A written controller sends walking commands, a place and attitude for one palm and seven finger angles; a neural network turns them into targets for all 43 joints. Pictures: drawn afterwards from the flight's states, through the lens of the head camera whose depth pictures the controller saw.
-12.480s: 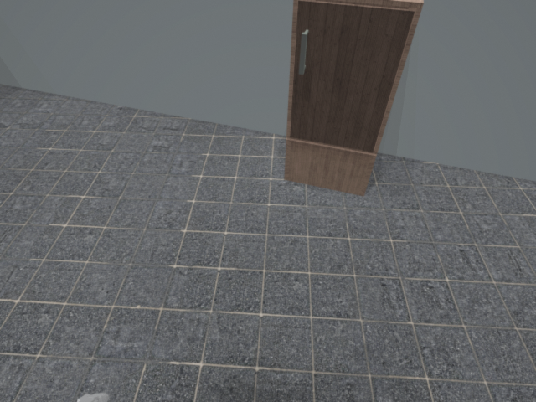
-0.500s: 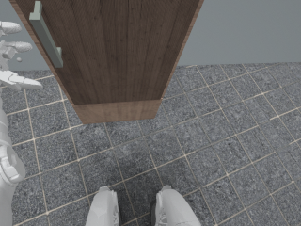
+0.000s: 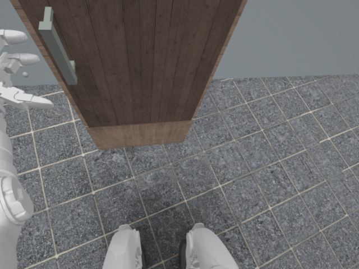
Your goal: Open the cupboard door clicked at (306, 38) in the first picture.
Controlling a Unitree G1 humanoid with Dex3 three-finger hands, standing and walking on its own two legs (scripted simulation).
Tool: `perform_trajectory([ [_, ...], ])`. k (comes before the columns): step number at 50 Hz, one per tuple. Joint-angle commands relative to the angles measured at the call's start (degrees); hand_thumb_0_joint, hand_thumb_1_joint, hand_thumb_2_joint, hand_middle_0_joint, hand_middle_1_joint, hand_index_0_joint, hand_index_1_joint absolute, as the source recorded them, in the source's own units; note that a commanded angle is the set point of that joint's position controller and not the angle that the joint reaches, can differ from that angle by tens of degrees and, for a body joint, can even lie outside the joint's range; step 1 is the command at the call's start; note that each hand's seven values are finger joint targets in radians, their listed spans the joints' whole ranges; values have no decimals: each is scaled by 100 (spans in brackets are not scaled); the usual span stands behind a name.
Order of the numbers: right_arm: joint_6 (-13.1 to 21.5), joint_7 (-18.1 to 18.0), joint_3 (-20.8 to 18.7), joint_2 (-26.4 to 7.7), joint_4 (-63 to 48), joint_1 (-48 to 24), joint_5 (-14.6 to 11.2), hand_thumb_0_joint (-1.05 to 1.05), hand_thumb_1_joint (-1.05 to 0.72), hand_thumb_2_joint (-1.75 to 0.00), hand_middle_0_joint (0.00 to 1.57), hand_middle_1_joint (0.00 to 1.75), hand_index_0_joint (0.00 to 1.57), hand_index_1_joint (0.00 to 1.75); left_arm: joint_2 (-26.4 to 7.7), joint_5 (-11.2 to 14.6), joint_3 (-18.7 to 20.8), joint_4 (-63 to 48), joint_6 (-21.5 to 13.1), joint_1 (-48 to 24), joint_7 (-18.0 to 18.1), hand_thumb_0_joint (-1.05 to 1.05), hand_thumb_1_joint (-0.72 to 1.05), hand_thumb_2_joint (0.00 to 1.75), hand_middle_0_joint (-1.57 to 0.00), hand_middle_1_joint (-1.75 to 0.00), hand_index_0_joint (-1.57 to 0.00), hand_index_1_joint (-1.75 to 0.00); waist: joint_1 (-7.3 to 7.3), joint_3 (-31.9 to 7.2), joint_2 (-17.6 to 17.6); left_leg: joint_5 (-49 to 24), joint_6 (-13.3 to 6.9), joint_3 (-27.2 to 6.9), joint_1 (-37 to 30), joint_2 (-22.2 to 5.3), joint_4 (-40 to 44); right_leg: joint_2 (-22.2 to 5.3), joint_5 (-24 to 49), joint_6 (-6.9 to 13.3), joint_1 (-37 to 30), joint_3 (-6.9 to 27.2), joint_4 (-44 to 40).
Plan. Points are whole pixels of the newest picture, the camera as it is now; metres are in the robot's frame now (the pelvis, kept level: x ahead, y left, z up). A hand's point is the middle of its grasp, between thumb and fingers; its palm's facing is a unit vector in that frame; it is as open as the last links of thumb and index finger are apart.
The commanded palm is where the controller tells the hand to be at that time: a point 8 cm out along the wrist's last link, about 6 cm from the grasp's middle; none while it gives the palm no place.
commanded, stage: move the hooked fingers beside the handle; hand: left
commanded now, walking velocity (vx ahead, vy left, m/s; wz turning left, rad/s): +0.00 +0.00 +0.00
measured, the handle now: (61, 50) +0.55 +0.22 +0.06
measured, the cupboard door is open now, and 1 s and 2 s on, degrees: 0 0 0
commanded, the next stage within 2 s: slide the fingers in behind the handle in 0.36 s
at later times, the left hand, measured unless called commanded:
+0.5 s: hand (28, 76) +0.49 +0.27 +0.06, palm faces +0.07 -1.00 -0.02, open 14.0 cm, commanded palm +0.48 +0.30 +0.05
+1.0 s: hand (47, 75) +0.50 +0.24 +0.06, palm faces +0.07 -1.00 -0.01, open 14.0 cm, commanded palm +0.48 +0.27 +0.05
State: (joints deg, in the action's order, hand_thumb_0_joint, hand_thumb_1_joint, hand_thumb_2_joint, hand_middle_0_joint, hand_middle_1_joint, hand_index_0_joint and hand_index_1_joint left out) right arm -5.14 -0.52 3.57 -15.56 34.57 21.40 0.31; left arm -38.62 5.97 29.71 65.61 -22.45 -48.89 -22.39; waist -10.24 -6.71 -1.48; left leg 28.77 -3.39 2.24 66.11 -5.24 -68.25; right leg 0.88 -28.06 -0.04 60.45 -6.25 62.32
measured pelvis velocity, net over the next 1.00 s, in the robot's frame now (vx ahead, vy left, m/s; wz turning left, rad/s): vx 0.00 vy -0.01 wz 0.01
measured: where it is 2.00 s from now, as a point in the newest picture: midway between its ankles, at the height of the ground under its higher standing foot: outside the picture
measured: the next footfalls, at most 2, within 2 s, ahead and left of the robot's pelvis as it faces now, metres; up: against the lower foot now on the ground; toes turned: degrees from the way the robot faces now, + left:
none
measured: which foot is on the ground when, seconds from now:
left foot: down 0.00-1.00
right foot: down 0.00-1.00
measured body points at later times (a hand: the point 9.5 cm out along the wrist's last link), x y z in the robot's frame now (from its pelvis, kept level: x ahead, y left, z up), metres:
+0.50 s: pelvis +0.00 +0.00 +0.00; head +0.15 +0.04 +0.42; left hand +0.48 +0.32 +0.06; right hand +0.02 -0.27 -0.10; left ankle +0.02 +0.08 -0.64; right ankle +0.01 -0.13 -0.64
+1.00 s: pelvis +0.00 -0.01 +0.00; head +0.15 +0.03 +0.42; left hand +0.49 +0.29 +0.06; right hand +0.02 -0.27 -0.10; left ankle +0.02 +0.08 -0.64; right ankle +0.01 -0.13 -0.64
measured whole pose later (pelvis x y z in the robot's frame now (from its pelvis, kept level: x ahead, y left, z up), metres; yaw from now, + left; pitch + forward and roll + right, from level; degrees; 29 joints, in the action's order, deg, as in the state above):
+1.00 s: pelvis +0.00 -0.01 +0.00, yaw +0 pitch +25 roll -5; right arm -5.3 -0.1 3.2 -15.2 35.1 20.7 0.4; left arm -33.8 6.2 25.9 65.3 -24.0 -49.2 -18.2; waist -10.0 -7.1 -1.5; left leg 28.6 -2.8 1.9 65.6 -5.1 -68.4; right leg 0.9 -28.4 0.5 60.2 -6.3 63.2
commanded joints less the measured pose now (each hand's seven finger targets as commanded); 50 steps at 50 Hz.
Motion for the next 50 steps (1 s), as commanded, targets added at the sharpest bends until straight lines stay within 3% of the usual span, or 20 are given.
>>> perform_trajectory([
  [1, 46, -89, -464, -1216, -156, 1003, 6, 0, -90, -90, 20, 30, 20, 30, -1514, 149, -42, -1094, -389, -2248, -34, 0, -50, 30, -30, -120, -30, -120, -35, -2699, -1221, -2829, 215, -833, -3423, 117, 756, 276, 1531, 152, -181, 216, -563],
  [3, 37, -93, -480, -1240, -185, 979, 10, 0, -90, -90, 20, 30, 20, 30, -1592, 152, 29, -1078, -401, -2130, -40, 0, -50, 30, -30, -120, -30, -120, 23, -2817, -1140, -2862, 233, -835, -3430, 124, 761, 271, 1544, 141, -266, 221, -568],
  [5, 37, -93, -468, -1214, -182, 938, -1, 0, -90, -90, 20, 30, 20, 30, -1452, 149, -96, -1076, -410, -2196, -26, 0, -50, 30, -30, -120, -30, -120, -12, -2690, -1128, -2724, 227, -824, -3363, 128, 776, 265, 1484, 138, -228, 214, -575],
  [6, 40, -87, -467, -1197, -182, 948, 9, 0, -90, -90, 20, 30, 20, 30, -1282, 164, -213, -1160, -449, -2285, -24, 0, -50, 30, -30, -120, -30, -120, -37, -2692, -1284, -2869, 240, -870, -3532, 117, 767, 261, 1485, 160, -73, 200, -547],
  [7, 28, -86, -481, -1222, -158, 959, 24, 0, -90, -90, 20, 30, 20, 30, -1395, 160, -103, -1221, -475, -2299, 6, 0, -50, 30, -30, -120, -30, -120, 4, -2821, -1327, -3012, 273, -905, -3660, 99, 765, 254, 1496, 156, -47, 183, -529],
  [11, 53, -104, -466, -1245, -169, 922, 20, 0, -90, -90, 20, 30, 20, 30, -1576, 162, 24, -1059, -469, -2366, 74, 0, -50, 30, -30, -120, -30, -120, -29, -2735, -1024, -2617, 208, -845, -3248, 149, 714, 251, 1456, 150, -236, 234, -523],
  [15, 58, -116, -449, -1238, -209, 869, 12, 0, -90, -90, 20, 30, 20, 30, -1769, 70, 93, -1110, -477, -2324, 84, 0, -50, 30, -30, -120, -30, -120, 4, -2874, -1104, -2626, 204, -790, -3171, 161, 684, 243, 1525, 134, -376, 271, -505],
  [16, 68, -116, -438, -1227, -202, 883, 23, 0, -90, -90, 20, 30, 20, 30, -1789, 97, 94, -1226, -529, -2447, 71, 0, -50, 30, -30, -120, -30, -120, 17, -2923, -1293, -2753, 221, -814, -3314, 148, 678, 247, 1544, 154, -311, 264, -471],
  [18, 62, -107, -449, -1230, -187, 875, 20, 0, -90, -90, 20, 30, 20, 30, -1700, 118, 61, -1223, -533, -2406, 40, 0, -50, 30, -30, -120, -30, -120, 15, -3025, -1265, -2808, 241, -853, -3431, 129, 674, 257, 1534, 142, -260, 244, -478],
  [22, 59, -119, -430, -1233, -137, 877, -3, 0, -90, -90, 20, 30, 20, 30, -1417, 140, -188, -887, -413, -2491, -21, 0, -50, 30, -30, -120, -30, -120, -115, -2693, -1160, -2443, 216, -856, -3233, 134, 687, 255, 1343, 134, -59, 237, -523],
  [23, 57, -138, -433, -1271, -123, 894, 3, 0, -90, -90, 20, 30, 20, 30, -1602, 136, -74, -877, -388, -2545, -5, 0, -50, 30, -30, -120, -30, -120, -125, -2689, -1049, -2322, 204, -868, -3122, 134, 694, 250, 1305, 127, -110, 240, -516],
  [29, 81, -103, -442, -1215, -160, 918, 17, 0, -90, -90, 20, 30, 20, 30, -1553, 149, -31, -1109, -423, -2345, 51, 0, -50, 30, -30, -120, -30, -120, 10, -3034, -1183, -2617, 202, -787, -3184, 160, 634, 255, 1543, 134, -352, 280, -491],
  [31, 83, -78, -450, -1178, -143, 942, 21, 0, -90, -90, 20, 30, 20, 30, -1301, 166, -174, -1168, -441, -2387, 79, 0, -50, 30, -30, -120, -30, -120, -39, -3010, -1150, -2697, 193, -813, -3252, 153, 634, 258, 1563, 139, -282, 255, -477],
  [32, 72, -78, -458, -1197, -137, 954, 27, 0, -90, -90, 20, 30, 20, 30, -1412, 172, -63, -1237, -449, -2360, 115, 0, -50, 30, -30, -120, -30, -120, 17, -3087, -1197, -2805, 209, -809, -3312, 146, 649, 255, 1633, 134, -342, 261, -492],
  [34, 62, -73, -457, -1189, -145, 933, 17, 0, -90, -90, 20, 30, 20, 30, -1464, 150, -11, -1112, -395, -2270, 180, 0, -50, 30, -30, -120, -30, -120, 7, -2942, -982, -2579, 181, -755, -3044, 162, 661, 259, 1605, 115, -493, 286, -524],
  [36, 67, -64, -449, -1171, -169, 944, 17, 0, -90, -90, 20, 30, 20, 30, -1417, 128, -36, -1180, -417, -2284, 239, 0, -50, 30, -30, -120, -30, -120, 40, -2902, -1076, -2534, 182, -749, -3054, 176, 682, 259, 1561, 140, -464, 282, -506],
  [38, 65, -57, -447, -1151, -160, 930, 13, 0, -90, -90, 20, 30, 20, 30, -1304, 103, -119, -1113, -419, -2385, 305, 0, -50, 30, -30, -120, -30, -120, -30, -2781, -935, -2350, 171, -732, -2955, 177, 703, 264, 1464, 115, -469, 292, -561],
  [42, 77, -51, -449, -1144, -156, 944, 38, 0, -90, -90, 20, 30, 20, 30, -1395, 61, -39, -1295, -552, -2372, 391, 0, -50, 30, -30, -120, -30, -120, 22, -3062, -1084, -2642, 188, -717, -3123, 179, 666, 264, 1687, 134, -573, 318, -495],
  [46, 65, -12, -477, -1105, -153, 938, 32, 0, -90, -90, 20, 30, 20, 30, -939, 95, -309, -1242, -553, -2276, 402, 0, -50, 30, -30, -120, -30, -120, -11, -2925, -1119, -2628, 196, -730, -3231, 180, 686, 277, 1640, 147, -442, 289, -521],
  [50, 56, -13, -475, -1115, -152, 894, 15, 0, -90, -90, 20, 30, 20, 30, -892, 103, -341, -1078, -473, -2319, 475, 0, -50, 30, -30, -120, -30, -120, -41, -2684, -860, -2236, 180, -691, -2922, 206, 747, 260, 1461, 116, -519, 307, -605],
])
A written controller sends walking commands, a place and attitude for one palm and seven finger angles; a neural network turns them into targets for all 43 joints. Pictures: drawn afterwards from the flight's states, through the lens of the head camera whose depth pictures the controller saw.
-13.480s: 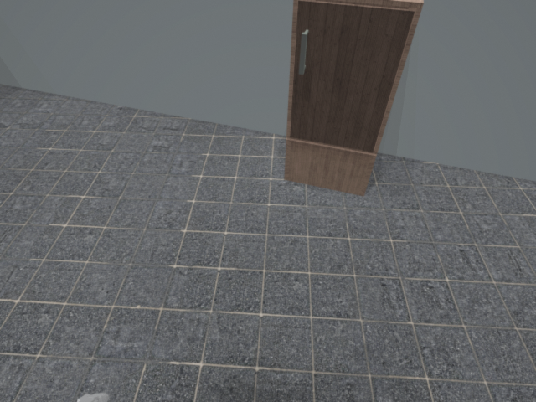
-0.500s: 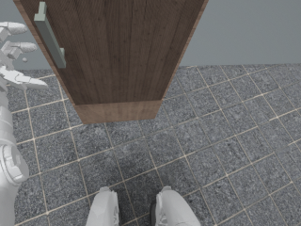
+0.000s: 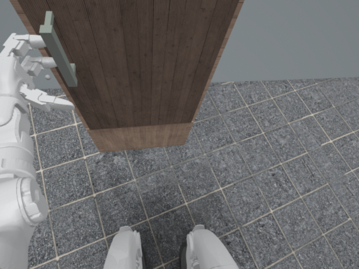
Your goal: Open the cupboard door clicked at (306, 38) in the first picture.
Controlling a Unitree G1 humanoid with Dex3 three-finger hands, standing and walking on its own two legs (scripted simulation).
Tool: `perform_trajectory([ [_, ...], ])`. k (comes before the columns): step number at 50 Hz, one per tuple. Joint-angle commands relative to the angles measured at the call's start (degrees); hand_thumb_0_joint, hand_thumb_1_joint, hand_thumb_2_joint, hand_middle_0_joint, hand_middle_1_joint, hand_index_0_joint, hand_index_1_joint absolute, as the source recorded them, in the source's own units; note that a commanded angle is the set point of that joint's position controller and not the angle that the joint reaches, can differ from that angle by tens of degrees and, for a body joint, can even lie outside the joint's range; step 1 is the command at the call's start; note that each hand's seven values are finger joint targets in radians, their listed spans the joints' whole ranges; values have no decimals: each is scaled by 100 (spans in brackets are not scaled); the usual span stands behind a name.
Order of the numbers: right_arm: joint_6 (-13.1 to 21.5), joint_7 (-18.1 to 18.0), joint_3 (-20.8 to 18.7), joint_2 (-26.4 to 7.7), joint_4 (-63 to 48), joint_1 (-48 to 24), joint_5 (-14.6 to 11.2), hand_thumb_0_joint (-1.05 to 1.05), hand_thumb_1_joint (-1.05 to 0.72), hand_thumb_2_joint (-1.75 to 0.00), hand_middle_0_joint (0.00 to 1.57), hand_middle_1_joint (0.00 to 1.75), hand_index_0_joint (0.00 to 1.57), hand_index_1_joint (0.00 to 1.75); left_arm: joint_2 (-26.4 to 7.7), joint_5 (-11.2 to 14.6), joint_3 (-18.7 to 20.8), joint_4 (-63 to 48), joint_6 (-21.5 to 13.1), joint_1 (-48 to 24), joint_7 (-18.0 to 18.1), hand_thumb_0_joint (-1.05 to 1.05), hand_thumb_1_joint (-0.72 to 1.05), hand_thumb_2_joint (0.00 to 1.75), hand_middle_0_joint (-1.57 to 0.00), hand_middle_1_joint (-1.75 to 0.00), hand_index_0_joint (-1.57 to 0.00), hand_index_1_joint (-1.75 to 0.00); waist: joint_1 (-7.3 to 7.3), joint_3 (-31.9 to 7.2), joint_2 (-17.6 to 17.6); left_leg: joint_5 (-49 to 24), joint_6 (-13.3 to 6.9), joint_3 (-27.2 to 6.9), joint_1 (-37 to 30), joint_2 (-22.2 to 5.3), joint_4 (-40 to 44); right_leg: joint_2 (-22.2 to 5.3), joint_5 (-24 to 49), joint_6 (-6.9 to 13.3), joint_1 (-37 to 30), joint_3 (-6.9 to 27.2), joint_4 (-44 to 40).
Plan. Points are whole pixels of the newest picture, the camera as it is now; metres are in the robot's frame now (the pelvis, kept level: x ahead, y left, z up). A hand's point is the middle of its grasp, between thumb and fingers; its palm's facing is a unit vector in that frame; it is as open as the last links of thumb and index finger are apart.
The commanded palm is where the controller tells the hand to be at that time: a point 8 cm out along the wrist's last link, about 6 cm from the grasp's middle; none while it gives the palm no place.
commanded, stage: slide the fingers in behind the handle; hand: left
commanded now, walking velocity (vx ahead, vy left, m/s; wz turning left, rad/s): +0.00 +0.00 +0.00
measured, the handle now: (62, 53) +0.56 +0.22 +0.06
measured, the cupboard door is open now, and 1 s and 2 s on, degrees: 0 0 0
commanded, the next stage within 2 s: close the thumb around the handle in 1.06 s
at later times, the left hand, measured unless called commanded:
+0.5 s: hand (64, 78) +0.50 +0.21 +0.06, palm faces +0.06 -1.00 -0.01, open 14.0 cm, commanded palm +0.48 +0.24 +0.06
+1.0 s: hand (71, 78) +0.50 +0.20 +0.06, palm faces +0.07 -1.00 -0.02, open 14.0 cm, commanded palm +0.48 +0.23 +0.06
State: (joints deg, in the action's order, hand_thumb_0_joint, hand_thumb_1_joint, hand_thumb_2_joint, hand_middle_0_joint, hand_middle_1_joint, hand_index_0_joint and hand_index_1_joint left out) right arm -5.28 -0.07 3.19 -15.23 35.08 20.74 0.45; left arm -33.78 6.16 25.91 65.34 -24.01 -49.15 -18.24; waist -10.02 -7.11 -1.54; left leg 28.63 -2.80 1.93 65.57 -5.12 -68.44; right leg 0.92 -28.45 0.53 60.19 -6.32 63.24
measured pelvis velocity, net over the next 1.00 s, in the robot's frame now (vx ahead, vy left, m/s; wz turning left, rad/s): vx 0.00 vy -0.01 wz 0.01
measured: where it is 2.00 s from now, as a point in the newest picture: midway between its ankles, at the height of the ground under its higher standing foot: outside the picture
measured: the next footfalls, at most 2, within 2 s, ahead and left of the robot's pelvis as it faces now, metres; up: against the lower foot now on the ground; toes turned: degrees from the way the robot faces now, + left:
none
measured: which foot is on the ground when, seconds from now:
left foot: down 0.00-1.00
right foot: down 0.00-1.00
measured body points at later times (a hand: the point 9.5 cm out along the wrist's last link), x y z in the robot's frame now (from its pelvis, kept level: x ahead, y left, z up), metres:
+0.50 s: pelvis +0.00 +0.00 +0.00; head +0.14 +0.03 +0.43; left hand +0.49 +0.26 +0.06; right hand +0.02 -0.27 -0.11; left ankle +0.03 +0.09 -0.64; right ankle +0.01 -0.12 -0.64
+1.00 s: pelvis +0.00 -0.01 +0.00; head +0.14 +0.02 +0.43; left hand +0.49 +0.25 +0.06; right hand +0.02 -0.27 -0.11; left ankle +0.03 +0.09 -0.64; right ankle +0.01 -0.12 -0.64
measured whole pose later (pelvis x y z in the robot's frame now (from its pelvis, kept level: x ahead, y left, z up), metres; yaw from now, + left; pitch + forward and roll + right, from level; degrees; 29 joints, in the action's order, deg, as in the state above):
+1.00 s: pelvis +0.00 -0.01 +0.00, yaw +1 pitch +25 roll -4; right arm -5.3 0.9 2.5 -15.0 35.7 20.8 0.9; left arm -28.0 5.2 22.5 66.5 -26.7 -49.4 -11.9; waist -9.7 -7.6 -1.8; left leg 28.4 -2.2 1.9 64.6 -4.8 -68.1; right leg 0.7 -29.0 1.1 59.8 -6.1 64.1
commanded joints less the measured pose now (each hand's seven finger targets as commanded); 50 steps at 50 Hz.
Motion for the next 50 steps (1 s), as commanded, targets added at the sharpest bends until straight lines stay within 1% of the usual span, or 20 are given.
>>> perform_trajectory([
  [1, 77, -69, -433, -1153, -195, 981, 14, 0, -90, -90, 20, 30, 20, 30, -1415, 81, 69, -1118, -357, -2392, 84, 0, -50, 30, -30, -120, -30, -120, -86, -2678, -925, -2292, 116, -673, -2944, 189, 742, 257, 1531, 78, -436, 311, -658],
  [2, 73, -76, -436, -1157, -201, 977, 26, 0, -90, -90, 20, 30, 20, 30, -1495, 60, 137, -1143, -381, -2399, 115, 0, -50, 30, -30, -120, -30, -120, -49, -2804, -945, -2351, 126, -665, -2986, 192, 739, 250, 1577, 69, -491, 326, -652],
  [6, 101, -31, -463, -1102, -200, 972, 41, 0, -90, -90, 20, 30, 20, 30, -1186, 52, -27, -1320, -509, -2325, 198, 0, -50, 30, -30, -120, -30, -120, -29, -2959, -1102, -2622, 150, -687, -3253, 184, 709, 260, 1699, 96, -423, 299, -603],
  [10, 72, -17, -457, -1106, -192, 942, 37, 0, -90, -90, 20, 30, 20, 30, -1113, 43, -59, -1186, -463, -2321, 276, 0, -50, 30, -30, -120, -30, -120, -40, -2773, -888, -2404, 143, -657, -3011, 201, 757, 251, 1633, 70, -538, 305, -647],
  [13, 66, -8, -467, -1085, -215, 954, 47, 0, -90, -90, 20, 30, 20, 30, -1162, 30, 42, -1252, -492, -2269, 362, 0, -50, 30, -30, -120, -30, -120, 19, -2935, -853, -2558, 139, -616, -3040, 219, 720, 252, 1811, 65, -690, 330, -629],
  [15, 68, -12, -460, -1071, -217, 921, 40, 0, -90, -90, 20, 30, 20, 30, -1102, 6, -29, -1237, -504, -2317, 402, 0, -50, 30, -30, -120, -30, -120, -42, -2784, -789, -2405, 123, -581, -2885, 227, 735, 246, 1777, 55, -723, 352, -661],
  [19, 72, 13, -471, -1051, -220, 924, 48, 0, -90, -90, 20, 30, 20, 30, -1002, 10, -69, -1387, -608, -2239, 439, 0, -50, 30, -30, -120, -30, -120, 35, -2976, -905, -2613, 149, -599, -3081, 227, 750, 252, 1901, 74, -778, 347, -627],
  [21, 81, 41, -485, -1018, -215, 926, 61, 0, -90, -90, 20, 30, 20, 30, -687, 62, -254, -1447, -641, -2234, 442, 0, -50, 30, -30, -120, -30, -120, 1, -2998, -937, -2745, 149, -601, -3210, 231, 732, 258, 1958, 83, -712, 326, -619],
  [24, 52, 30, -487, -1045, -187, 921, 35, 0, -90, -90, 20, 30, 20, 30, -781, 38, -178, -1133, -541, -2184, 494, 0, -50, 30, -30, -120, -30, -120, -69, -2694, -541, -2370, 114, -548, -2779, 249, 754, 252, 1874, 38, -840, 358, -686],
  [27, 66, 37, -482, -1023, -207, 901, 48, 0, -90, -90, 20, 30, 20, 30, -680, -28, -289, -1251, -611, -2300, 562, 0, -50, 30, -30, -120, -30, -120, -14, -2757, -868, -2388, 152, -589, -3005, 251, 795, 242, 1757, 80, -660, 337, -659],
  [30, 87, 54, -505, -1009, -155, 884, 72, 0, -90, -90, 20, 30, 20, 30, -453, -36, -435, -1284, -698, -2466, 666, 0, -50, 30, -30, -120, -30, -120, -89, -2766, -836, -2284, 160, -623, -3084, 240, 772, 244, 1619, 77, -515, 331, -679],
  [32, 99, 66, -508, -1019, -136, 919, 95, 0, -90, -90, 20, 30, 20, 30, -520, -44, -342, -1255, -743, -2495, 726, 0, -50, 30, -30, -120, -30, -120, -54, -2884, -873, -2408, 162, -623, -3122, 250, 749, 240, 1712, 83, -572, 330, -638],
  [34, 87, 63, -502, -1021, -146, 905, 91, 0, -90, -90, 20, 30, 20, 30, -576, -76, -289, -1081, -698, -2403, 772, 0, -50, 30, -30, -120, -30, -120, -74, -2785, -647, -2279, 132, -576, -2860, 268, 720, 236, 1725, 59, -680, 361, -649],
  [36, 79, 65, -475, -1049, -190, 922, 89, 0, -90, -90, 20, 30, 20, 30, -870, -137, -95, -947, -659, -2309, 806, 0, -50, 30, -30, -120, -30, -120, -19, -2691, -603, -2127, 105, -533, -2614, 293, 724, 238, 1699, 65, -820, 396, -640],
  [38, 71, 59, -462, -1011, -230, 884, 77, 0, -90, -90, 20, 30, 20, 30, -767, -178, -253, -1104, -672, -2496, 779, 0, -50, 30, -30, -120, -30, -120, -60, -2775, -676, -2112, 95, -506, -2603, 303, 708, 226, 1754, 46, -876, 435, -647],
  [40, 81, 46, -461, -1021, -233, 876, 71, 0, -90, -90, 20, 30, 20, 30, -909, -130, -128, -1119, -693, -2399, 732, 0, -50, 30, -30, -120, -30, -120, -10, -2846, -681, -2116, 102, -492, -2587, 303, 717, 233, 1789, 60, -1006, 444, -658],
  [42, 84, 50, -473, -1009, -230, 886, 71, 0, -90, -90, 20, 30, 20, 30, -739, -82, -235, -1188, -747, -2402, 662, 0, -50, 30, -30, -120, -30, -120, -14, -2993, -800, -2354, 125, -536, -2838, 285, 698, 240, 1892, 73, -874, 415, -605],
  [45, 84, 53, -469, -1029, -187, 887, 51, 0, -90, -90, 20, 30, 20, 30, -650, -9, -293, -1012, -650, -2365, 620, 0, -50, 30, -30, -120, -30, -120, -93, -2699, -590, -2087, 102, -506, -2621, 287, 717, 249, 1735, 44, -865, 419, -697],
  [46, 81, 37, -471, -1048, -188, 926, 58, 0, -90, -90, 20, 30, 20, 30, -780, -23, -197, -1018, -659, -2365, 611, 0, -50, 30, -30, -120, -30, -120, -51, -2746, -608, -2133, 98, -532, -2637, 288, 708, 249, 1755, 64, -874, 417, -651],
  [50, 91, 27, -481, -1034, -179, 908, 60, 0, -90, -90, 20, 30, 20, 30, -690, -42, -296, -1151, -648, -2531, 644, 0, -50, 30, -30, -120, -30, -120, -70, -2824, -739, -2130, 108, -539, -2738, 289, 718, 231, 1701, 57, -795, 416, -673],
])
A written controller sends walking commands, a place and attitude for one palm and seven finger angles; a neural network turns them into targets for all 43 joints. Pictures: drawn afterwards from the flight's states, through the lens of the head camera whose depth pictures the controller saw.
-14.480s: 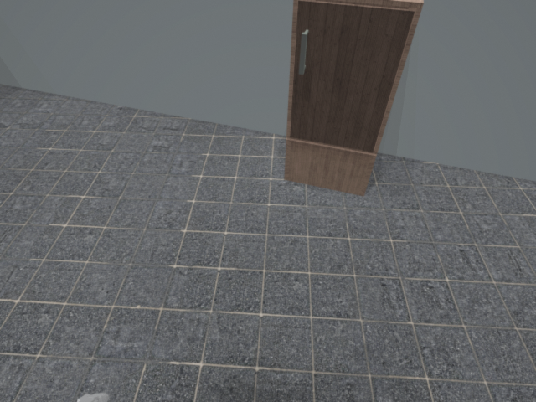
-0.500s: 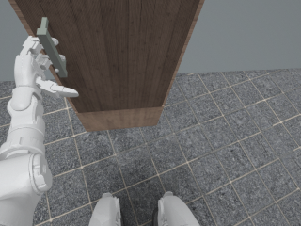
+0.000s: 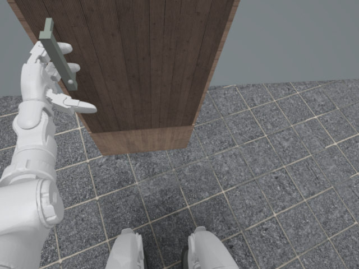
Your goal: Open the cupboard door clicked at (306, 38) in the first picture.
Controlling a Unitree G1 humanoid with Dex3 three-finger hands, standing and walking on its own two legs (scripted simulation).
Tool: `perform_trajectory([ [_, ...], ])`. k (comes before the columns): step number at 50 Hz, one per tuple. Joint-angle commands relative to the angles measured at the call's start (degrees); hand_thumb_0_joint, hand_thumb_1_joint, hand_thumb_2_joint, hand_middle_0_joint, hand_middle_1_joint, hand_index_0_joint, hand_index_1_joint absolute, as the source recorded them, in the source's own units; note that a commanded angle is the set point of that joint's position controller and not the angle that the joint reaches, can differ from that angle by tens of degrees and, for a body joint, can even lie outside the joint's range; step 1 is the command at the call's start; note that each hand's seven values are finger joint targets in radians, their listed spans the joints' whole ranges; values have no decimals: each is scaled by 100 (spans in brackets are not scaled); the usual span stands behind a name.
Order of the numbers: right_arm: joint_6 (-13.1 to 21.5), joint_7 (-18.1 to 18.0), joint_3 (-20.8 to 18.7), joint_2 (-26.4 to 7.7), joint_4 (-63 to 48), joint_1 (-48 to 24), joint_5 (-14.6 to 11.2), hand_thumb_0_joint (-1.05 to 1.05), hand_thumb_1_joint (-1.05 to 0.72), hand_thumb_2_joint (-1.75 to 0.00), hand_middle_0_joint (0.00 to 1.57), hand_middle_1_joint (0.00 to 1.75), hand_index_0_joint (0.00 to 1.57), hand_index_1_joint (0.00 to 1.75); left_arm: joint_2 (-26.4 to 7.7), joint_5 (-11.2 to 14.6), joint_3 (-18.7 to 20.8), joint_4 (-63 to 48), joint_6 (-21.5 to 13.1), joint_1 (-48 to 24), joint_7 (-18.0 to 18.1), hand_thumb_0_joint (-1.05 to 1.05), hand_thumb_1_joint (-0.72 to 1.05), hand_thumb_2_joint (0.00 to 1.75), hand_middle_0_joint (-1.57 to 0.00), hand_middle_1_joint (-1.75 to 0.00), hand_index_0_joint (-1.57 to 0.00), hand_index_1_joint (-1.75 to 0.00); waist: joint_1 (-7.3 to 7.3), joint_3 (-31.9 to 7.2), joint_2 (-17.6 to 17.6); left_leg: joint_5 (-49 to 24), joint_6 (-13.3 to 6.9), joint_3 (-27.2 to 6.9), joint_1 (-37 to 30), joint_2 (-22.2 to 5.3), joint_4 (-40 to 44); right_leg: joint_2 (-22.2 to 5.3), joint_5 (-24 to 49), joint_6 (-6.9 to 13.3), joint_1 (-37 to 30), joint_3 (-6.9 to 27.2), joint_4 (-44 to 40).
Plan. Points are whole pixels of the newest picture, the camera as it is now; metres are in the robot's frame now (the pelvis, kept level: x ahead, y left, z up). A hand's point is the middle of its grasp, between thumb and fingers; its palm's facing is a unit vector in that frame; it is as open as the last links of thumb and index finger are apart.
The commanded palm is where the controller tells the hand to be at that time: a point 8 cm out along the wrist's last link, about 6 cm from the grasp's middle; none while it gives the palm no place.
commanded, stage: slide the fingers in behind the handle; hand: left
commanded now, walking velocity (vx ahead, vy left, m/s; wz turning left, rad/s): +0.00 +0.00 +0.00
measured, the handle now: (62, 58) +0.56 +0.22 +0.06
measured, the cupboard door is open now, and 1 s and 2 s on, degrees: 0 0 40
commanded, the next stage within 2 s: close the thumb around the handle in 0.06 s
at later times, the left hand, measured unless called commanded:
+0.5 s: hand (68, 82) +0.50 +0.21 +0.06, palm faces +0.06 -1.00 -0.01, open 10.7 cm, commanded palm +0.48 +0.24 +0.06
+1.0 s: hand (74, 80) +0.51 +0.20 +0.05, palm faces +0.06 -1.00 -0.01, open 5.5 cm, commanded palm +0.48 +0.23 +0.06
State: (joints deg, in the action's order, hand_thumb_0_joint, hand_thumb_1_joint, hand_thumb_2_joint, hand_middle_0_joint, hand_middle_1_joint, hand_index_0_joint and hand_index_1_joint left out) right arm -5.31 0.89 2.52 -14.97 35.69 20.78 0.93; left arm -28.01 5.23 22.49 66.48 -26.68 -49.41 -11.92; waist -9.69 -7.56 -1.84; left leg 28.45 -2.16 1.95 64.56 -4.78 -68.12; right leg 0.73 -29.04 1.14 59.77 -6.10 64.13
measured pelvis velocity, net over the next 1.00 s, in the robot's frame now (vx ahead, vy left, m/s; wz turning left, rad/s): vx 0.00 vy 0.01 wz -0.01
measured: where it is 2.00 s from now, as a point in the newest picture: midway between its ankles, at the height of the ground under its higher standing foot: outside the picture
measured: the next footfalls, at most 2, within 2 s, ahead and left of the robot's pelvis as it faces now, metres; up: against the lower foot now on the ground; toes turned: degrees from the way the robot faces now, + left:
none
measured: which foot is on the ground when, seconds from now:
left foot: down 0.00-1.00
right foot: down 0.00-1.00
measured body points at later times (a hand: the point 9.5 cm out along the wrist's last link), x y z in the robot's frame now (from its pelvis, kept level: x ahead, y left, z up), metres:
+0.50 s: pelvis +0.00 +0.00 +0.00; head +0.14 +0.03 +0.43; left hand +0.49 +0.26 +0.06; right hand +0.02 -0.26 -0.11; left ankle +0.03 +0.10 -0.64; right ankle +0.01 -0.12 -0.64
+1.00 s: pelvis +0.00 +0.01 +0.00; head +0.15 +0.03 +0.42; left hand +0.50 +0.25 +0.05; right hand +0.01 -0.26 -0.11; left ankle +0.03 +0.10 -0.64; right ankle +0.01 -0.12 -0.64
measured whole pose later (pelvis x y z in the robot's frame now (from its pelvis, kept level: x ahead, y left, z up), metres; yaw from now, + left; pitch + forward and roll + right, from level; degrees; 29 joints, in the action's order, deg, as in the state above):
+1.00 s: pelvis +0.00 +0.01 +0.00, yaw +0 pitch +25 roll -4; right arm -5.2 0.9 2.7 -14.7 35.4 20.9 1.3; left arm -27.4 4.3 22.8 66.4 -26.5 -50.4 -10.6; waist -10.3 -7.6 -2.1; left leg 28.8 -2.6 2.1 65.6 -4.6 -68.9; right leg 0.7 -29.1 0.6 60.8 -5.7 64.6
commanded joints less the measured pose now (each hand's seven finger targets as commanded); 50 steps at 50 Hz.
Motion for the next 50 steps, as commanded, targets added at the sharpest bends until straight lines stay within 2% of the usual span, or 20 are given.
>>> perform_trajectory([
  [1, 106, -56, -421, -1059, -245, 935, 30, 0, -90, -90, 20, 30, 20, 30, -1234, 49, 48, -1324, -428, -2483, 17, 0, -50, 30, -30, -120, -30, -120, -70, -2880, -863, -2247, 61, -586, -2815, 241, 683, 260, 1776, 26, -636, 359, -703],
  [3, 108, -44, -427, -1049, -198, 940, 35, 0, -90, -90, 20, 30, 20, 30, -1113, 49, -42, -1290, -440, -2540, 39, 0, -50, 30, -30, -120, -30, -120, -131, -2868, -756, -2323, 63, -598, -2842, 230, 659, 260, 1832, 8, -612, 351, -719],
  [4, 99, -41, -428, -1061, -202, 943, 33, 0, -90, -90, 20, 30, 20, 30, -1239, 45, 91, -1191, -416, -2380, 58, 0, -50, 30, -30, -120, -30, -120, -71, -2809, -693, -2264, 60, -565, -2719, 241, 659, 261, 1825, 4, -701, 363, -732],
  [8, 84, -74, -400, -1081, -243, 944, 24, 0, -90, -90, 20, 30, 20, 30, -1562, -22, 268, -1137, -345, -2456, 91, 0, -50, 30, -30, -120, -30, -120, -84, -2748, -605, -2153, 23, -502, -2421, 261, 631, 249, 1897, -18, -874, 418, -715],
  [11, 97, -50, -412, -1058, -286, 950, 38, 0, -90, -90, 20, 30, 20, 30, -1484, 3, 255, -1361, -441, -2334, 57, 0, -33, 37, -31, -122, -31, -122, 9, -3076, -835, -2511, 56, -551, -2780, 250, 625, 268, 2059, 25, -858, 380, -634],
  [15, 81, -46, -413, -1054, -260, 901, 10, 0, -90, -90, 20, 30, 20, 30, -1297, 62, 94, -1224, -377, -2301, -8, 0, -11, 47, -33, -124, -33, -124, -92, -2743, -646, -2220, 44, -506, -2575, 247, 664, 268, 1929, -15, -862, 391, -748],
  [17, 86, -54, -409, -1061, -261, 911, 13, 0, -90, -90, 20, 30, 20, 30, -1340, 69, 128, -1277, -377, -2333, -23, 0, 0, 52, -34, -125, -34, -125, -44, -2868, -780, -2319, 56, -534, -2686, 244, 669, 261, 1954, 1, -821, 373, -702],
  [20, 83, -50, -426, -1052, -246, 909, 9, 0, -90, -90, 20, 30, 20, 30, -1215, 109, 85, -1273, -354, -2208, -25, 0, 17, 59, -35, -127, -35, -127, -59, -2762, -670, -2352, 58, -524, -2726, 240, 688, 275, 1972, -5, -812, 359, -761],
  [21, 84, -57, -425, -1073, -246, 945, 24, 0, -90, -90, 20, 30, 20, 30, -1374, 115, 223, -1339, -397, -2219, -18, 0, 23, 61, -35, -128, -35, -128, -24, -2846, -668, -2440, 55, -542, -2767, 235, 667, 279, 2019, 11, -826, 354, -711],
  [24, 93, -48, -413, -1038, -238, 878, 9, 0, -90, -90, 20, 30, 20, 30, -1136, 99, -17, -1314, -404, -2314, -35, 0, 40, 68, -36, -130, -36, -130, -80, -2706, -759, -2274, 66, -540, -2750, 242, 700, 272, 1860, 1, -710, 357, -755],
  [28, 94, -70, -412, -1076, -204, 918, 28, 0, -90, -90, 20, 30, 20, 30, -1288, 56, 91, -1180, -413, -2412, 16, 0, 62, 78, -38, -132, -38, -132, -100, -2694, -652, -2254, 67, -602, -2725, 228, 689, 269, 1776, 9, -620, 332, -712],
  [29, 97, -61, -410, -1059, -217, 899, 16, 0, -90, -90, 20, 30, 20, 30, -1120, 34, -59, -1101, -391, -2379, 9, 0, 68, 80, -38, -133, -38, -133, -121, -2598, -681, -2184, 75, -613, -2727, 233, 708, 268, 1696, 12, -537, 320, -730],
  [33, 112, -63, -418, -1087, -218, 913, 38, 0, -90, -90, 20, 30, 20, 30, -1150, 26, -30, -1141, -401, -2560, 53, 0, 90, 90, -40, -135, -40, -135, -133, -2754, -776, -2196, 83, -662, -2863, 223, 684, 264, 1605, 22, -389, 306, -695],
  [37, 113, -68, -400, -1105, -215, 946, 60, 0, -90, -90, 20, 30, 20, 30, -1418, -29, 162, -1154, -408, -2618, 116, 0, 90, 90, -40, -135, -40, -135, -100, -2875, -806, -2327, 86, -676, -2843, 214, 645, 258, 1694, 26, -440, 296, -629],
  [39, 110, -64, -396, -1100, -224, 929, 56, 0, -90, -90, 20, 30, 20, 30, -1378, -32, 129, -1095, -370, -2603, 126, 0, 90, 90, -40, -135, -40, -135, -133, -2776, -735, -2194, 71, -642, -2715, 218, 635, 261, 1656, 10, -471, 315, -668],
  [42, 94, -73, -388, -1099, -271, 948, 47, 0, -90, -90, 20, 30, 20, 30, -1550, -24, 294, -1161, -362, -2539, 142, 0, 90, 90, -40, -135, -40, -135, -25, -2994, -883, -2408, 84, -637, -2798, 230, 629, 259, 1802, 22, -567, 317, -613],
  [44, 91, -59, -391, -1068, -269, 934, 41, 0, -90, -90, 20, 30, 20, 30, -1354, -29, 149, -1156, -341, -2542, 157, 0, 90, 90, -40, -135, -40, -135, -89, -2882, -785, -2331, 80, -625, -2764, 223, 633, 268, 1773, 3, -546, 310, -647],
  [48, 79, -63, -389, -1079, -265, 951, 46, 0, -90, -90, 20, 30, 20, 30, -1425, -47, 194, -1142, -343, -2511, 192, 0, 90, 90, -40, -135, -40, -135, -96, -2850, -709, -2268, 73, -611, -2685, 226, 647, 269, 1764, -2, -614, 323, -666],
  [49, 100, -48, -397, -1031, -264, 931, 48, 0, -90, -90, 20, 30, 20, 30, -1056, -20, -77, -1297, -352, -2618, 177, 0, 90, 90, -40, -135, -40, -135, -161, -2877, -770, -2265, 69, -603, -2773, 230, 651, 269, 1776, -8, -572, 316, -683],
  [50, 105, -38, -415, -1044, -255, 950, 57, 0, -90, -90, 20, 30, 20, 30, -1110, 6, 19, -1335, -371, -2492, 181, 0, 90, 90, -40, -135, -40, -135, -76, -2939, -756, -2322, 85, -611, -2830, 227, 670, 273, 1806, 9, -645, 301, -689],
])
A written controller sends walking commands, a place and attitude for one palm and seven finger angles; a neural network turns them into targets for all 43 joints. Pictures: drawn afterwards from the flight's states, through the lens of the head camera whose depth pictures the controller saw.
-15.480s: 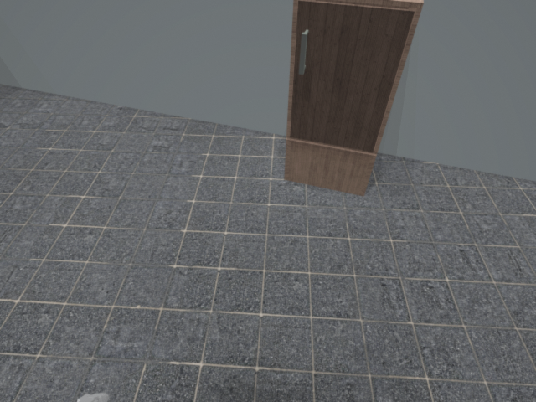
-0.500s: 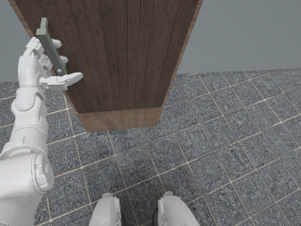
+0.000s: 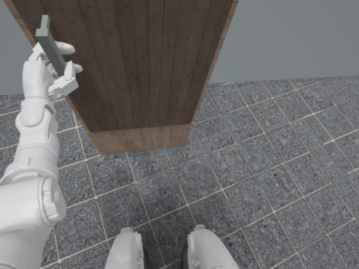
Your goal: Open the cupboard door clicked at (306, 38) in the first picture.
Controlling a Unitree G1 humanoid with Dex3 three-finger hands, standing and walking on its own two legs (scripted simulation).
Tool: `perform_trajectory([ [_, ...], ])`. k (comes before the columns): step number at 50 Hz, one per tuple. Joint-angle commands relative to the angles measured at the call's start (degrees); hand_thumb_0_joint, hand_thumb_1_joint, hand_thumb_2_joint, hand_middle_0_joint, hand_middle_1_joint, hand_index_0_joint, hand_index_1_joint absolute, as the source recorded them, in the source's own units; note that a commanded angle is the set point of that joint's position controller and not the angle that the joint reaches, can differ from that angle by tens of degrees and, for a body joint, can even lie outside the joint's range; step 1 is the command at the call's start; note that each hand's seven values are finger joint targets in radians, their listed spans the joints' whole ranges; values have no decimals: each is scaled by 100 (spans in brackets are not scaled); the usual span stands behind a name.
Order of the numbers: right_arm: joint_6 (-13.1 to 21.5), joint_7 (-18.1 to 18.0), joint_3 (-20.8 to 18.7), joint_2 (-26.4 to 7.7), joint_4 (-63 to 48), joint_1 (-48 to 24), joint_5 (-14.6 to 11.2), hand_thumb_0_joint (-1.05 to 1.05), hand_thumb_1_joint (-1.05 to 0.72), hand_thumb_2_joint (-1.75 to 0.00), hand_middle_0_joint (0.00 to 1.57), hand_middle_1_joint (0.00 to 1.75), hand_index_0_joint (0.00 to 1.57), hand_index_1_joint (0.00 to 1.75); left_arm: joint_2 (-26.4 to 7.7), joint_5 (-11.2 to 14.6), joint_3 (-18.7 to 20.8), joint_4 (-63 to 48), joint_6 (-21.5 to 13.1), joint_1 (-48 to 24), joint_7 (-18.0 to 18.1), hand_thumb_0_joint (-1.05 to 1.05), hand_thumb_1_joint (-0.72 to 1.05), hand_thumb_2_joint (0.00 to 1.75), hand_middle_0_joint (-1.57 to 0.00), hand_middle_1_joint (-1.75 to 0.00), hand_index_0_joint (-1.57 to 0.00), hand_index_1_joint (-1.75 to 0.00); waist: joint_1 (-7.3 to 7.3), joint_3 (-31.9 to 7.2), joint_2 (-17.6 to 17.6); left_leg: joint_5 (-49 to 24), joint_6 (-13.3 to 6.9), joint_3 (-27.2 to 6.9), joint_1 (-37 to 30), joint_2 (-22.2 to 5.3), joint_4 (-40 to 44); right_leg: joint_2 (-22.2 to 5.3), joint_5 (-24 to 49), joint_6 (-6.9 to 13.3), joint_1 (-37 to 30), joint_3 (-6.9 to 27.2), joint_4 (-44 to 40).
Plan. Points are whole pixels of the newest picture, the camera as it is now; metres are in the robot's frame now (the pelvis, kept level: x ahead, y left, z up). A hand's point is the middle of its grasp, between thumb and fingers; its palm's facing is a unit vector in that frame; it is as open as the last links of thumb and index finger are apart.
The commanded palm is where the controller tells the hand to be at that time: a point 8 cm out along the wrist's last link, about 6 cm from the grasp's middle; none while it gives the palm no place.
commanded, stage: pull the door open along its arc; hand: left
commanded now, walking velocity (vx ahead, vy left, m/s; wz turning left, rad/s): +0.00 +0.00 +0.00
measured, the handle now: (59, 56) +0.56 +0.22 +0.07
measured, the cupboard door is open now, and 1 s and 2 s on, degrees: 0 40 43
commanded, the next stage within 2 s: open thumb and fingers to let go in 1.00 s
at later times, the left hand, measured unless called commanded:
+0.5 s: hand (89, 125) +0.40 +0.15 +0.06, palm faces +0.24 -0.97 +0.10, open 5.8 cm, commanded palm +0.35 +0.19 +0.06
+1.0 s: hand (144, 172) +0.30 +0.05 +0.06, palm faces +0.41 -0.91 +0.00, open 5.8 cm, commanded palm +0.23 +0.07 +0.06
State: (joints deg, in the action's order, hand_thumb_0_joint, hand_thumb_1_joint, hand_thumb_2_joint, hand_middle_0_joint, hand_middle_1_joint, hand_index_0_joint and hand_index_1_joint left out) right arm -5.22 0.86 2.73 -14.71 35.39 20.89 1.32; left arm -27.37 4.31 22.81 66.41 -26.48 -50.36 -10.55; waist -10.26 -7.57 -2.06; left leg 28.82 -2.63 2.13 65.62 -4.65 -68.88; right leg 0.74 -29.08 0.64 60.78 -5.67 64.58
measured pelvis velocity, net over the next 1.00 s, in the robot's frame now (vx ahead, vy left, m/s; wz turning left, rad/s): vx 0.01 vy -0.04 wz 0.08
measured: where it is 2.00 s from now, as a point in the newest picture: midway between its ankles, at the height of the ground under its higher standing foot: outside the picture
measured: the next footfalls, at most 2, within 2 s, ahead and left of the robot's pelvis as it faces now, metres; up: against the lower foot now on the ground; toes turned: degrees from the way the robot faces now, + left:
none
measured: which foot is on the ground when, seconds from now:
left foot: down 0.00-1.00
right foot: down 0.00-1.00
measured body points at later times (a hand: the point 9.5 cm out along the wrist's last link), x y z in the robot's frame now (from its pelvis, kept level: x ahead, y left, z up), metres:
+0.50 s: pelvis +0.02 +0.00 +0.02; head +0.11 +0.01 +0.46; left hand +0.38 +0.20 +0.05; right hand +0.12 -0.25 -0.09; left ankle +0.03 +0.09 -0.64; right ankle +0.01 -0.12 -0.64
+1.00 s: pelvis +0.01 -0.04 +0.03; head +0.07 -0.04 +0.47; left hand +0.27 +0.10 +0.06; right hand +0.20 -0.24 -0.08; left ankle +0.03 +0.09 -0.64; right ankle +0.01 -0.12 -0.64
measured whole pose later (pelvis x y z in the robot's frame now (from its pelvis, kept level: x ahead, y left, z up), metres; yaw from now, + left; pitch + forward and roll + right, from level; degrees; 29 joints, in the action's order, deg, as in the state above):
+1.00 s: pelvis +0.01 -0.04 +0.03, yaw +5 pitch +15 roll +0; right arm 1.5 2.8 0.8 -9.9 32.6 11.9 4.7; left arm 5.9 -5.9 -12.4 15.0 -21.2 5.2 32.8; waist -0.5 -10.2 -1.4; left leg 27.0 0.9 0.4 49.4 -2.6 -61.1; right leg -0.6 -30.9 3.7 45.4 -7.4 60.9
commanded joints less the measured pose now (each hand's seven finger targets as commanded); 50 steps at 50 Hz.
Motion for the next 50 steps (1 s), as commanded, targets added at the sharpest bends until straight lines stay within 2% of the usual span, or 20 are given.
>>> perform_trajectory([
  [1, 94, -29, -445, -1083, -238, 958, 19, 0, -90, -90, 20, 30, 20, 30, -1190, 90, 4, -1300, -414, -2222, 40, 0, 90, 90, -40, -135, -40, -135, 27, -3009, -804, -2485, 141, -644, -3040, 208, 744, 280, 1852, 87, -709, 246, -688],
  [4, 65, 15, -464, -1049, -296, 890, 4, 0, -90, -90, 20, 30, 20, 30, -1122, 135, 0, -1624, -478, -1826, 50, 0, 90, 90, -40, -135, -40, -135, 179, -3157, -887, -2721, 168, -590, -3205, 214, 799, 283, 2057, 85, -913, 251, -714],
  [9, 26, 60, -513, -987, -490, 724, -86, 0, -90, -90, 20, 30, 20, 30, -691, 334, -153, -2061, -456, -619, 1, 0, 90, 90, -40, -135, -40, -135, 361, -2953, -409, -2684, 150, -458, -3050, 251, 998, 300, 2273, 69, -1414, 237, -838],
  [12, 51, 91, -553, -921, -633, 583, -149, 0, -90, -90, 20, 30, 20, 30, -348, 488, -329, -2789, -447, 293, 4, 0, 90, 90, -40, -135, -40, -135, 536, -3015, -500, -2995, 157, -366, -3233, 269, 1102, 290, 2604, 74, -1698, 249, -895],
  [15, 105, 118, -582, -867, -741, 419, -199, 0, -90, -90, 20, 30, 20, 30, 25, 637, -562, -3442, -416, 1016, 75, 0, 90, 90, -40, -135, -40, -135, 576, -2695, -189, -2867, 139, -287, -3082, 286, 1220, 283, 2711, 46, -1960, 251, -1007],
  [18, 203, 118, -594, -803, -810, 248, -220, 0, -90, -90, 20, 30, 20, 30, 375, 711, -755, -4001, -439, 1712, 211, 0, 90, 90, -40, -135, -40, -135, 657, -2459, -192, -2905, 154, -250, -3128, 293, 1272, 259, 2779, 44, -1989, 253, -1017],
  [19, 280, 100, -580, -648, -841, 48, -144, 0, -90, -90, 20, 30, 20, 30, 620, 1092, -64, -4304, -413, 1791, 1042, 0, 90, 90, -40, -135, -40, -135, 1083, -2391, -124, -2867, 226, -209, -2920, 306, 1381, 239, 2631, 30, -2094, 158, -1017],
  [20, 360, 145, -554, -613, -853, -19, -103, 0, -90, -90, 20, 30, 20, 30, 1096, 901, -590, -4386, -368, 2096, 1460, 0, 90, 90, -40, -135, -40, -135, 930, -2284, -249, -2789, 259, -204, -2962, 306, 1384, 240, 2540, 22, -2003, 156, -1004],
  [21, 410, 170, -564, -612, -835, -20, -69, 0, -90, -90, 20, 30, 20, 30, 1163, 766, -635, -4538, -367, 2192, 1823, 0, 90, 90, -40, -135, -40, -135, 907, -2165, 33, -2756, 269, -258, -2915, 280, 1379, 239, 2450, 31, -1976, 114, -974],
  [24, 450, 255, -574, -530, -787, -175, 105, 0, -90, -90, 20, 30, 20, 30, 1676, 229, -1058, -4967, -415, 2294, 2800, 0, 90, 90, -40, -135, -40, -135, 902, -2220, -161, -2821, 321, -267, -3010, 270, 1335, 161, 2426, 49, -1866, 129, -846],
  [28, 471, 347, -594, -408, -847, -423, 281, 0, -90, -90, 20, 30, 20, 30, 2523, -598, -1805, -5233, -304, 2576, 4011, 0, 90, 90, -40, -135, -40, -135, 918, -2251, -13, -2667, 302, -289, -2960, 309, 1297, 109, 2329, 77, -1893, 117, -808],
  [30, 476, 362, -605, -384, -838, -553, 326, 0, -90, -90, 20, 30, 20, 30, 2832, -977, -2280, -5269, -216, 2574, 4338, 0, 90, 90, -40, -135, -40, -135, 803, -2193, 167, -2353, 269, -280, -2891, 334, 1281, 90, 2224, 81, -1901, 130, -879],
  [31, 490, 339, -619, -371, -820, -549, 358, 0, -90, -90, 20, 30, 20, 30, 2900, -1125, -2439, -5247, -192, 2561, 4405, 0, 90, 90, -40, -135, -40, -135, 728, -2213, 432, -2244, 240, -314, -2831, 336, 1260, 101, 2207, 78, -1948, 150, -918],
  [33, 521, 298, -634, -320, -846, -703, 354, 0, -90, -90, 20, 30, 20, 30, 3172, -1268, -2817, -5534, -190, 2631, 4428, 0, 90, 90, -40, -135, -40, -135, 739, -2323, 290, -2174, 237, -281, -2998, 342, 1292, 63, 2207, 90, -2026, 183, -978],
  [35, 551, 262, -591, -265, -878, -855, 334, 0, -90, -90, 20, 30, 20, 30, 3371, -1231, -3057, -5576, -104, 2841, 4389, 0, 90, 90, -40, -135, -40, -135, 733, -2109, 237, -1950, 217, -242, -2971, 373, 1339, 44, 2094, 103, -2077, 198, -1120],
  [36, 575, 233, -572, -245, -866, -867, 335, 0, -90, -90, 20, 30, 20, 30, 3442, -1210, -3169, -5579, -83, 2888, 4361, 0, 90, 90, -40, -135, -40, -135, 680, -2030, 453, -1842, 194, -265, -2897, 365, 1339, 42, 2033, 95, -2099, 221, -1181],
  [40, 697, 172, -519, -166, -912, -1096, 319, 0, -90, -90, 20, 30, 20, 30, 3683, -1140, -3452, -5784, -64, 3284, 4329, 0, 90, 90, -40, -135, -40, -135, 741, -1899, 411, -1612, 189, -241, -2854, 416, 1386, -12, 1874, 96, -2212, 260, -1297],
  [46, 944, 173, -432, -66, -1095, -1223, 325, 0, -90, -90, 20, 30, 20, 30, 4030, -1250, -3935, -6213, 120, 4597, 4274, 0, 90, 90, -40, -135, -40, -135, 829, -1692, 646, -1576, 168, -268, -2703, 455, 1368, -61, 1941, 95, -2360, 288, -1373],
  [48, 1014, 165, -416, -40, -1147, -1299, 314, 0, -90, -90, 20, 30, 20, 30, 4002, -1275, -3981, -6561, 148, 4873, 4285, 0, 90, 90, -40, -135, -40, -135, 877, -1716, 519, -1481, 175, -252, -2703, 482, 1345, -98, 1874, 83, -2385, 347, -1404],
  [50, 1081, 160, -368, -2, -1245, -1357, 297, 0, -90, -90, 20, 30, 20, 30, 4062, -1175, -4007, -6685, 260, 5541, 4256, 0, 90, 90, -40, -135, -40, -135, 956, -1641, 578, -1436, 186, -238, -2662, 516, 1358, -122, 1963, 59, -2504, 372, -1481],
])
